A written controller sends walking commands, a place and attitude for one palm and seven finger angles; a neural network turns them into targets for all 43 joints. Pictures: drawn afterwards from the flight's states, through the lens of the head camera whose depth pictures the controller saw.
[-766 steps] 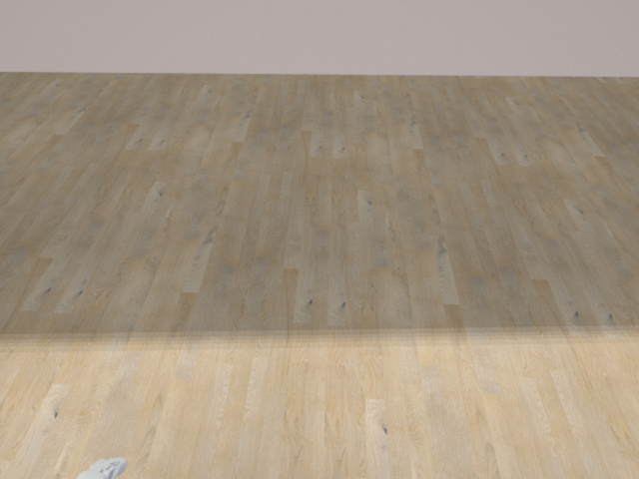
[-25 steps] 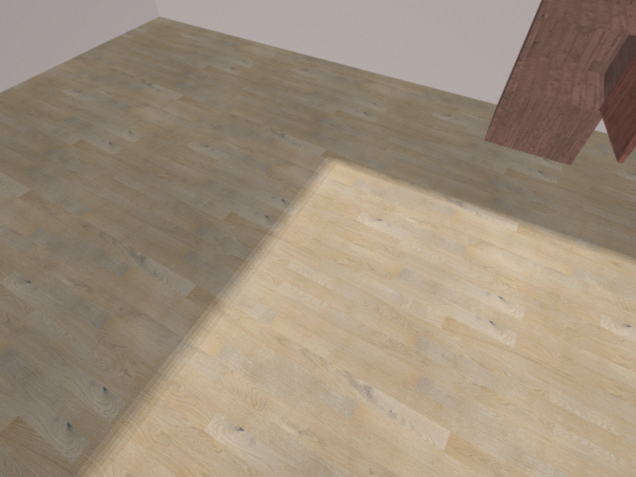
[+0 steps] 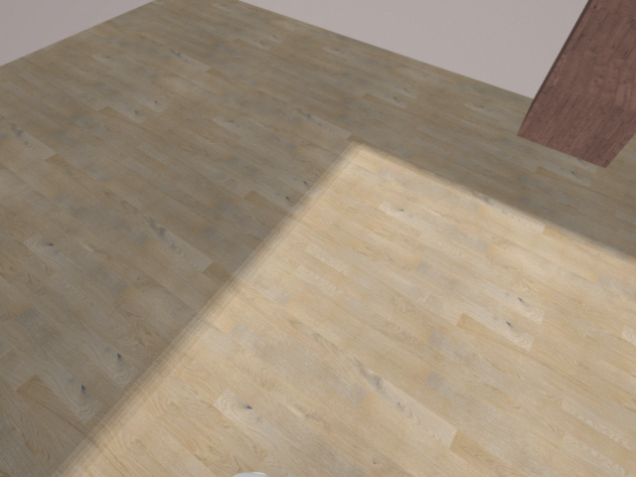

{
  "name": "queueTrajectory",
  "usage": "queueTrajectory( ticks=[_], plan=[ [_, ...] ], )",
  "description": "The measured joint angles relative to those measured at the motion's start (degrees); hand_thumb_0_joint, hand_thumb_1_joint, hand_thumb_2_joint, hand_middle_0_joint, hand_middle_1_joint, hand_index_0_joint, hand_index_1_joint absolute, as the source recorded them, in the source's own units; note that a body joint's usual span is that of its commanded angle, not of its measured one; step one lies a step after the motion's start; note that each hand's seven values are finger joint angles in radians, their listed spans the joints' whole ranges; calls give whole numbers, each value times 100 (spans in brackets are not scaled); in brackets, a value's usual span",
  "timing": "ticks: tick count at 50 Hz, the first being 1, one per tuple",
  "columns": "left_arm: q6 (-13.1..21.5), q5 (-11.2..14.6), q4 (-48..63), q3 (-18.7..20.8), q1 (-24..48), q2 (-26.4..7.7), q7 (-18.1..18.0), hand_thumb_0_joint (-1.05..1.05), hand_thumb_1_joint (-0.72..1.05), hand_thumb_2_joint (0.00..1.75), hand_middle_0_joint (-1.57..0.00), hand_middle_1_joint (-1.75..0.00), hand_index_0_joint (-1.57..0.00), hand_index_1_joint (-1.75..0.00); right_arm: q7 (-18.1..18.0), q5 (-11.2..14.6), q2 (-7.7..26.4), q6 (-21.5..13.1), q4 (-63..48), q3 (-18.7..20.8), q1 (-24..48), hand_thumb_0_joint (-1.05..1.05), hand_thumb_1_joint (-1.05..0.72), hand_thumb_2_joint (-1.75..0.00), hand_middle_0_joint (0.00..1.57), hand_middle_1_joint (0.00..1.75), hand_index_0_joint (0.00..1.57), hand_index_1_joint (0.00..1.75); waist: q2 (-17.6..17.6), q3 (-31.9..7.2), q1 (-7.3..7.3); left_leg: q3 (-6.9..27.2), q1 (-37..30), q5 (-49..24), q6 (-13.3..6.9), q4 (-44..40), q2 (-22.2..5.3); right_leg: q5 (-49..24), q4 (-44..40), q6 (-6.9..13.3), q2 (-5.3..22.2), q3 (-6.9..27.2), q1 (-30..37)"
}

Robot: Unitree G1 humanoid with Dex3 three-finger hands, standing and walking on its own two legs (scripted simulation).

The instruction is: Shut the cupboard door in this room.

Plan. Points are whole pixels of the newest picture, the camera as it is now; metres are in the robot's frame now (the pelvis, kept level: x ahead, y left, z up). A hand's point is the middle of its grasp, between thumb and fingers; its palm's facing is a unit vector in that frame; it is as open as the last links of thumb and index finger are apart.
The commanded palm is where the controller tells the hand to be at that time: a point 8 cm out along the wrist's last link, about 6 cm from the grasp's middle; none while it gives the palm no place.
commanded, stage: stand and wait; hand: left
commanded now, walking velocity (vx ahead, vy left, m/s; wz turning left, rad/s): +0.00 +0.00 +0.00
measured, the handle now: out of the picture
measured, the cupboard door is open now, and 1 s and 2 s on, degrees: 100 100 100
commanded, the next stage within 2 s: turn or walk to find it in 0.20 s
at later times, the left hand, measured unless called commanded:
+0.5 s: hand out of the picture +0.05 +0.18 -0.17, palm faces +0.11 -0.97 -0.23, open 7.4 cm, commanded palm none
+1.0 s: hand out of the picture +0.03 +0.14 -0.14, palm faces +0.31 -0.90 -0.29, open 7.4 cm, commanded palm none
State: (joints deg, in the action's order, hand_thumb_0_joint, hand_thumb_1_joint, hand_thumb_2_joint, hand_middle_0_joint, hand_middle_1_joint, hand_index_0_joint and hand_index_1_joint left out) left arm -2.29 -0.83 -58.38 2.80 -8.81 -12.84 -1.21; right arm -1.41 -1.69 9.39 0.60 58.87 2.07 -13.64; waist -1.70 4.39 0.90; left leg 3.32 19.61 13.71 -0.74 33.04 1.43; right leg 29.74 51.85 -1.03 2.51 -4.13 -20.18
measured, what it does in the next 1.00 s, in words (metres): steps on the spot, turning left: right foot, then right foot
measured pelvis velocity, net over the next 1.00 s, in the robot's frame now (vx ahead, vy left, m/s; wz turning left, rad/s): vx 0.02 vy -0.08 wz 0.32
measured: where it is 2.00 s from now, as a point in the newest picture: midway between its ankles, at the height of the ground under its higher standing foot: outside the picture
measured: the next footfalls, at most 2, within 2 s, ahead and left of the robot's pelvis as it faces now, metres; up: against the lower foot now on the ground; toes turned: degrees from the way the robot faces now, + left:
right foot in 0.12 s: +0.03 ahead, -0.14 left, +0.00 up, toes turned -2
right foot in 0.86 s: +0.07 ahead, -0.17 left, +0.00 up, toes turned +12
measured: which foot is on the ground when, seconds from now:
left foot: down 0.00-0.86, up 0.88-1.00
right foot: up 0.00-0.10, down 0.12-0.52, up 0.54-0.84, down 0.86-1.00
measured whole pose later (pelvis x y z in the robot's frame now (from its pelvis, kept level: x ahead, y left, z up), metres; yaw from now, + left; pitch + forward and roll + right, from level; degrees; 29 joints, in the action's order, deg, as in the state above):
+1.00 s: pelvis +0.02 -0.08 +0.00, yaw +18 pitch +0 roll +2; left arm -0.7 -1.3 -53.1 2.2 -11.2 -11.0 -0.9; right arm 0.5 -1.5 14.3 4.0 55.8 5.5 -10.0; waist 2.1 4.1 1.0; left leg 2.9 30.0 23.5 2.0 62.4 1.6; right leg 18.8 32.5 1.1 3.6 -5.3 -13.3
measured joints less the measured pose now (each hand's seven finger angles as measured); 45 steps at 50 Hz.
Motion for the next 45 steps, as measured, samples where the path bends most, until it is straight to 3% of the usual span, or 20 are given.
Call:
queueTrajectory(
  ticks=[3, 6, 13, 19, 24, 25, 28, 31, 34, 38, 42, 43, 45],
  plan=[
    [107, 6, -16, -73, 12, -8, 50, 0, 91, 90, -20, -30, -19, -29, -10, 15, 20, -52, 101, -35, 73, 0, -91, -90, 20, 30, 20, 30, 58, -83, -32, 27, -221, -241, 37, -470, -6, -129, -562, 17, -59, 174, 184],
    [232, 17, -68, -137, -47, -58, 77, 0, 91, 90, -20, -30, -19, -29, 11, 69, 93, -87, 195, -32, 138, 0, -90, -90, 20, 30, 20, 30, 45, -180, -70, 4, -333, -283, 139, -579, 47, -1000, -2041, 32, 6, 290, 753],
    [285, 19, -342, -189, -271, -77, 113, 0, 91, 90, -20, -30, -20, -29, 59, 63, 470, -37, 306, -2, 334, 0, -90, -90, 20, 30, 20, 30, 348, -274, -40, 75, -672, -289, 283, -804, -181, -1259, -2463, 201, -216, 219, 1144],
    [177, 51, -259, -144, -304, -54, 37, 0, 91, 90, -20, -30, -20, -29, 31, 56, 618, 49, 272, -9, 254, 0, -91, -90, 20, 29, 20, 30, 315, -204, -69, 165, -496, -150, 352, -511, -226, -1177, -2431, 244, -263, 45, 1159],
    [146, 4, -92, -114, -269, 53, 30, 0, 90, 90, -20, -30, -20, -29, 36, 63, 579, 180, 237, 28, 146, 0, -91, -90, 20, 29, 20, 30, 241, 25, -42, -276, -212, 393, 260, 219, -308, -862, -2035, 209, -148, -292, 1140],
    [140, 0, -69, -107, -269, 60, 32, 0, 90, 90, -20, -30, -20, -29, 43, 66, 543, 194, 233, 31, 147, 0, -91, -90, 20, 29, 20, 30, 181, 79, -52, -323, -218, 230, 225, 205, -292, -777, -1909, 182, -88, -329, 1120],
    [49, 30, -53, -98, -270, 38, 30, 0, 91, 90, -20, -30, -20, -29, 81, 48, 375, 149, 148, 20, 195, 0, -91, -90, 20, 29, 20, 30, -64, 162, -97, -401, -200, 195, 60, 180, -108, -444, -1266, 42, 125, -271, 824],
    [-46, 38, -43, -103, -175, 26, 30, 0, 91, 90, -20, -30, -20, -29, 72, 43, 217, 56, 12, 13, 236, 0, -91, -90, 20, 29, 20, 30, -27, 190, -30, -276, -159, 50, -17, -64, -76, 141, -30, -48, 0, 0, 249],
    [-39, 37, 43, -71, -59, 14, 55, 1, 91, 90, -20, -30, -20, -29, 67, 31, 107, 40, -64, 7, 256, 0, -91, -90, 20, 30, 20, 30, 74, 175, 9, -96, -157, -180, 13, -361, -79, 78, 383, -116, -61, 141, -79],
    [2, 47, 244, -33, 84, 9, 66, 1, 91, 90, -20, -30, -20, -29, 92, 15, 58, 81, -142, 38, 272, 0, -90, -90, 20, 30, 20, 30, 207, 108, 46, 151, -99, -369, 110, -559, -69, -94, -115, -166, -66, 265, -127],
    [101, 57, 440, -20, 136, 16, 67, 0, 91, 90, -20, -30, -19, -29, 130, 19, 119, 159, -224, 125, 272, 0, -90, -90, 20, 30, 20, 30, 320, 7, 57, 401, 76, -367, 275, -391, -16, -747, -1414, -183, -85, 259, 275],
    [149, 41, 501, -23, 90, -1, 66, 0, 91, 90, -20, -30, -20, -29, 140, 36, 141, 183, -258, 151, 249, 0, -90, -90, 20, 30, 20, 30, 302, -53, 34, 431, 180, -294, 311, -218, 34, -937, -1868, -139, -47, 244, 443],
    [184, -13, 538, -21, 44, 65, 45, 0, 91, 90, -20, -30, -20, -29, 145, 41, 245, 255, -280, 226, 290, 0, -90, -90, 20, 30, 20, 30, 409, -31, 22, 404, 465, 548, 279, 604, 47, -1015, -1741, 68, -66, 114, 435]
  ],
)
